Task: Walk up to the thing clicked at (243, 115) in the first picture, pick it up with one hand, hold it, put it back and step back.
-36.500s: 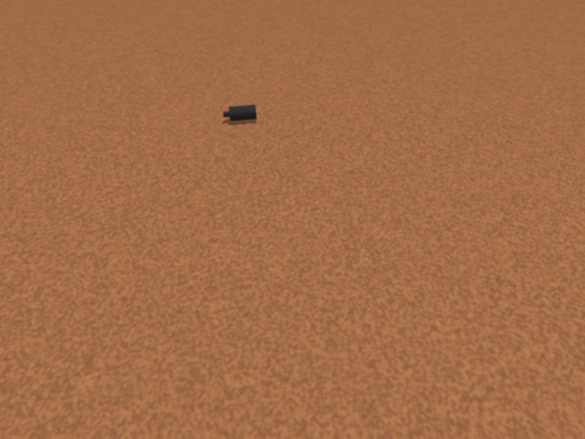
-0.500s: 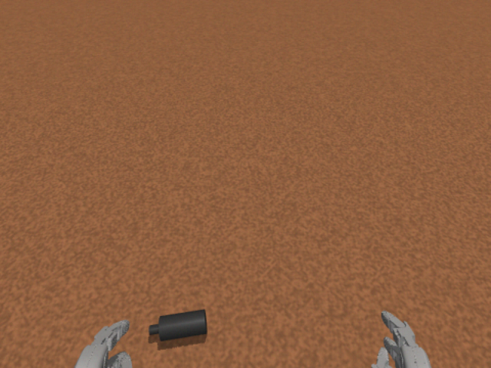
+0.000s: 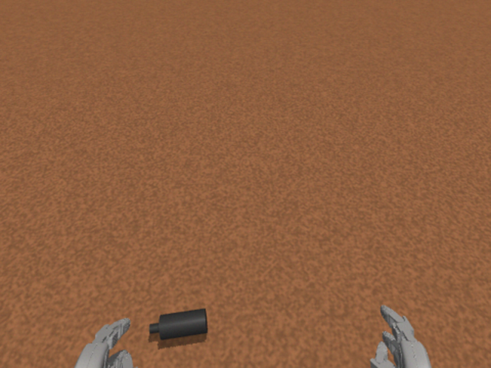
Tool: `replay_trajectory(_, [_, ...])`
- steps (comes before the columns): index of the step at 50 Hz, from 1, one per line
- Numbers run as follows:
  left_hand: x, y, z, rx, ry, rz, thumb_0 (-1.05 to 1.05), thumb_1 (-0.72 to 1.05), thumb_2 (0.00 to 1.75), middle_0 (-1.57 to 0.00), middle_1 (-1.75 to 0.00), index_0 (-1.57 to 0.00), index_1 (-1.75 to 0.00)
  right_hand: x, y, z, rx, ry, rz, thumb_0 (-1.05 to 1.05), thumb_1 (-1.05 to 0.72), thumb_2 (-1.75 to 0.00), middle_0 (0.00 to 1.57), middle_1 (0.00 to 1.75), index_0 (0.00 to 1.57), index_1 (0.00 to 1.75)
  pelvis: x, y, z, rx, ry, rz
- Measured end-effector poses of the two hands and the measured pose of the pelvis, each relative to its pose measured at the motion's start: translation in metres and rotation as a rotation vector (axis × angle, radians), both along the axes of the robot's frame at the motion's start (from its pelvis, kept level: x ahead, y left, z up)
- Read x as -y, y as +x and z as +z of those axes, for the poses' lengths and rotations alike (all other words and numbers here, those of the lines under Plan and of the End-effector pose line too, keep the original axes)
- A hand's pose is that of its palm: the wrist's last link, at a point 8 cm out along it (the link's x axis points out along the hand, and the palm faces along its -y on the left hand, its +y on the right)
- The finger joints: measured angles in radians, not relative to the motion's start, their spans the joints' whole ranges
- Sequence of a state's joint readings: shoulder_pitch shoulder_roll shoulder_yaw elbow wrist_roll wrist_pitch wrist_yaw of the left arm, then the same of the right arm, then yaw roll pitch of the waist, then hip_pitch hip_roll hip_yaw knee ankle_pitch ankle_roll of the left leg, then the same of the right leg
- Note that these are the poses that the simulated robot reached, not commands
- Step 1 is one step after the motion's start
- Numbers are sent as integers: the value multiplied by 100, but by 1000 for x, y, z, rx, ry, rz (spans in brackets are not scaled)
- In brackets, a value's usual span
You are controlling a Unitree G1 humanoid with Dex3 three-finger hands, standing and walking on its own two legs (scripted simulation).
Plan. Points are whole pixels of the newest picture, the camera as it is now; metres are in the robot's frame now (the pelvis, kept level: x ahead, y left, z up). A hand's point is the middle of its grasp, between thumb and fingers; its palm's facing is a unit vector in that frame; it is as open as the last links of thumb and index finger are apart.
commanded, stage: home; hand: left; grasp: from above
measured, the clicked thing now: (178, 324) +0.43 +0.24 -0.67
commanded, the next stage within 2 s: stand in 0.76 s
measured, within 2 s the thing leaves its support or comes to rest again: neither
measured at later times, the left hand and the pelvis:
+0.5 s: hand out of the picture +0.17 +0.18 -0.05, palm faces +0.05 -0.98 -0.20, open 7.4 cm; pelvis +0.01 +0.00 +0.00, yaw +0 degrees
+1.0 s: hand out of the picture +0.16 +0.21 -0.09, palm faces +0.01 -0.95 -0.32, open 7.4 cm; pelvis -0.01 +0.00 +0.02, yaw +0 degrees
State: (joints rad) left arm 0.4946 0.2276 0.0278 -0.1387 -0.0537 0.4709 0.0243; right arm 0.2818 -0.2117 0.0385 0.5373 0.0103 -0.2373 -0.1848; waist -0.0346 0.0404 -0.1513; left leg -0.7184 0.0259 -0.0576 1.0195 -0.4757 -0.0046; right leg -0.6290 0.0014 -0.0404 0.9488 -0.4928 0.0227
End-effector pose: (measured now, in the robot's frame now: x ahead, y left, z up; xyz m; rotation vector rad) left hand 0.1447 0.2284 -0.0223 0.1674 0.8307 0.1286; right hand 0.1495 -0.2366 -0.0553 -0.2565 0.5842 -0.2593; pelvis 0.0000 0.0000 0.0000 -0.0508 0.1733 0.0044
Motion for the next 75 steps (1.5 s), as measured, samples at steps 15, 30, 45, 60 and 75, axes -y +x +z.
replay_trajectory(15, [-2, 9, 0, 3, -1, 0, 1, 90, 90, -20, -30, -20, -29, -1, 6, -2, -16, 3, -8, 1, -90, -90, 21, 30, 21, 30, -2, 8, 0, -8, -1, -1])
replay_trajectory(30, [-2, 8, 1, 4, 1, -3, 1, 90, 90, -20, -30, -20, -29, 0, 5, 0, -15, 4, -6, 1, -90, -90, 21, 30, 21, 30, -2, 7, 0, -8, -2, -1])
replay_trajectory(45, [-5, 8, -6, 36, 54, -32, 1, 90, 90, -21, -30, -20, -29, 2, 0, -9, -98, -21, 55, 1, -90, -90, 21, 30, 20, 30, 0, 0, 2, 40, 12, -5])
replay_trajectory(60, [-53, -56, -49, -250, 141, 48, 1, 90, 90, -21, -30, -20, -30, 39, -57, -18, -506, 11, 25, 1, -91, -90, 21, 30, 21, 30, -1, -2, 35, 172, 49, -10])
replay_trajectory(75, [-50, -101, -46, -402, 103, 106, 1, 90, 90, -21, -30, -20, -30, 29, -80, -13, -601, 62, -23, 1, -91, -90, 21, 30, 20, 30, -3, -1, 58, 232, 48, -4])
